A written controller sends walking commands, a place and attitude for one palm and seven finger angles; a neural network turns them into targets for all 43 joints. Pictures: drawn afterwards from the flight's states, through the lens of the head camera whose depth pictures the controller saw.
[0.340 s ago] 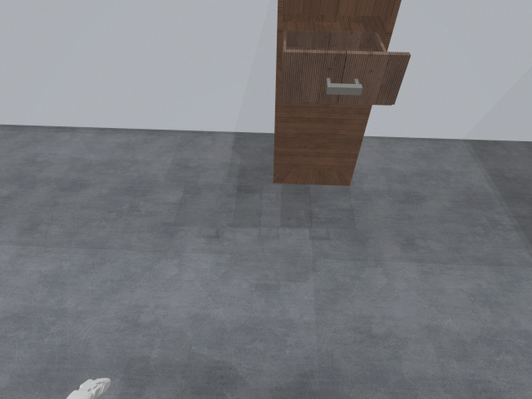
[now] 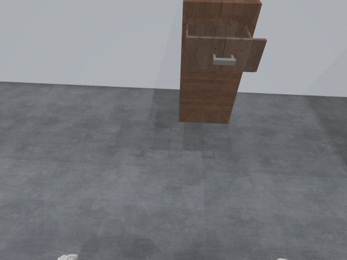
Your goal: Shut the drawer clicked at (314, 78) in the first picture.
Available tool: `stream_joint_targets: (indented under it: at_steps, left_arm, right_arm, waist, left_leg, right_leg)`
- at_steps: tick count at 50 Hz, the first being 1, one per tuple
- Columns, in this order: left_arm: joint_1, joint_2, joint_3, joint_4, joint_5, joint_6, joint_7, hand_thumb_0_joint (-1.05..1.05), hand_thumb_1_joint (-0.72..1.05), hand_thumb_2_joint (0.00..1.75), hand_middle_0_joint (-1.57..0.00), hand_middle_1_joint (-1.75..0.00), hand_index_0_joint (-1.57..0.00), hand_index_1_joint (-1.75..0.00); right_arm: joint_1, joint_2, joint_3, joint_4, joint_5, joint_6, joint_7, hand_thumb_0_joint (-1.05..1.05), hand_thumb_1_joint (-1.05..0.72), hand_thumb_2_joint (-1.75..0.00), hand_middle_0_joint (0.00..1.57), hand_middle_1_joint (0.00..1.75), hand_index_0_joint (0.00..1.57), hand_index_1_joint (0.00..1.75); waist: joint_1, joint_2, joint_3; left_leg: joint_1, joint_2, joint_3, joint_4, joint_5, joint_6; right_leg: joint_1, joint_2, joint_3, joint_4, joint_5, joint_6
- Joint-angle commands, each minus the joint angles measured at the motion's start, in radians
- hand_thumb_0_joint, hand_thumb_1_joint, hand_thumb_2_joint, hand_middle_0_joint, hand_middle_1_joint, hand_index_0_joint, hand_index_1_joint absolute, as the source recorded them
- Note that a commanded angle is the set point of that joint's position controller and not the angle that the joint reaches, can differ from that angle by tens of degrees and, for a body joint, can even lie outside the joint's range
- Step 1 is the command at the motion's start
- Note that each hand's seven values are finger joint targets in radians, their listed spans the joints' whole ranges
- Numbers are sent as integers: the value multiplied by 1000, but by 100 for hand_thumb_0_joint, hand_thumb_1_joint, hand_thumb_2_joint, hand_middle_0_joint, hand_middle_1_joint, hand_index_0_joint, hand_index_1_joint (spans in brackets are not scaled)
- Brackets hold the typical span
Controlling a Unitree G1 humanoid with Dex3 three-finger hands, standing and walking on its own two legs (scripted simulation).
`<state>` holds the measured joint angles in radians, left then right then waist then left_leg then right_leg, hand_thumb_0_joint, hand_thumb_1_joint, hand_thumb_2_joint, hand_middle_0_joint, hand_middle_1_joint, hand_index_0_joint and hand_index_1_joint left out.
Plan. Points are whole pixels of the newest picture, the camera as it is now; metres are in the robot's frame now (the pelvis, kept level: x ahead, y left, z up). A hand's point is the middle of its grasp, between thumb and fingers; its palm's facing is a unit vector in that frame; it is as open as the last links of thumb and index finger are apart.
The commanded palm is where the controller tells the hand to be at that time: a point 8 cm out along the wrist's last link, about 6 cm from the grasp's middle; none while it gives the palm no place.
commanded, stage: stand and wait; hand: left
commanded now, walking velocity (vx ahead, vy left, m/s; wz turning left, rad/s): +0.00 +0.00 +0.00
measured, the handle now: (223, 59) +0.97 -0.17 -0.01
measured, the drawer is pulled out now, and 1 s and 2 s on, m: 0.30 0.30 0.30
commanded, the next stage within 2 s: look at it before walking up in 0.62 s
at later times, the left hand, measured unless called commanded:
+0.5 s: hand out of the picture +0.05 +0.24 -0.15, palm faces -0.02 -0.94 -0.33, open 7.4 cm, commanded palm none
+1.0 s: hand out of the picture +0.05 +0.25 -0.15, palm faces -0.02 -0.95 -0.33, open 7.4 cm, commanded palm none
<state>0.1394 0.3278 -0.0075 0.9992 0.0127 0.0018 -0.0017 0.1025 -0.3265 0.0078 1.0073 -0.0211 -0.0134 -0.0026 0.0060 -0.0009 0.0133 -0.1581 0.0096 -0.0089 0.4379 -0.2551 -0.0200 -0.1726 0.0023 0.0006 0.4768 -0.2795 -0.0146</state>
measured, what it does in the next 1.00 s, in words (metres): stands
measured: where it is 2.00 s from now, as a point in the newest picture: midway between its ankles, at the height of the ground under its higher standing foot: outside the picture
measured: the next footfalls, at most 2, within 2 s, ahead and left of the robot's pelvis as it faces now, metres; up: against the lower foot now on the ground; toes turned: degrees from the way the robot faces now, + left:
none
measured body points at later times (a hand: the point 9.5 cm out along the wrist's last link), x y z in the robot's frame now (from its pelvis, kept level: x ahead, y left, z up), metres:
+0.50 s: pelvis -0.02 +0.00 +0.00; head -0.02 +0.00 +0.45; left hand +0.05 +0.29 -0.13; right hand +0.05 -0.30 -0.13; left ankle -0.01 +0.13 -0.74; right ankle -0.01 -0.11 -0.74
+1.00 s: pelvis -0.01 +0.00 +0.01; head -0.01 +0.00 +0.46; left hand +0.06 +0.30 -0.13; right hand +0.06 -0.29 -0.13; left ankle -0.01 +0.13 -0.74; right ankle -0.01 -0.11 -0.74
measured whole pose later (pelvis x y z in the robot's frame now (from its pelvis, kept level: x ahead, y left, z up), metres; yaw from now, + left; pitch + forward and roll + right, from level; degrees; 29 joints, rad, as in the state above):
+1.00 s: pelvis -0.01 +0.00 +0.01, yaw +0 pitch -2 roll +0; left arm 0.15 0.33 0.00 1.09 0.01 -0.01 0.00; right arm 0.14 -0.33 0.01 1.11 -0.01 -0.02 0.00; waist 0.00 -0.01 0.02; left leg -0.15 0.01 -0.01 0.37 -0.20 -0.02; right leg -0.15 0.00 0.00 0.39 -0.21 -0.01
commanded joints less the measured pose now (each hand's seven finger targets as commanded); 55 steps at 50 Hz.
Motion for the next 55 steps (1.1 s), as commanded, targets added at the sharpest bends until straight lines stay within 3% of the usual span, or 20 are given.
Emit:
stream_joint_targets:
  at_steps: [1, 23, 55]
  left_arm:
    - [-54, 220, 50, -57, -2, -26, 13, 0, 90, 90, -20, -30, -20, -30]
    - [-36, 221, 45, 19, -3, -26, 9, 0, 90, 90, -20, -30, -20, -30]
    - [-27, 214, 43, 32, -1, -31, 11, 0, 90, 90, -20, -30, -20, -30]
  right_arm:
    - [-44, -199, -48, -57, 6, -24, -18, 0, -90, -90, 20, 30, 20, 30]
    - [-1, -202, -40, 27, 9, -21, -13, 0, -90, -90, 20, 30, 20, 30]
    - [-12, -206, -40, 42, 13, -28, -15, 0, -90, -90, 20, 30, 20, 30]
  waist:
    - [-5, -5, -75]
    - [-3, -10, -12]
    - [-2, 2, -50]
  left_leg:
    - [17, 94, -72, -63, 220, 48]
    - [-12, 95, -91, -114, 105, 41]
    - [27, 110, -93, -130, 196, 42]
  right_leg:
    - [22, -115, 108, -93, 242, -28]
    - [-15, -114, 133, -173, 53, -27]
    - [30, -118, 115, -159, 195, -17]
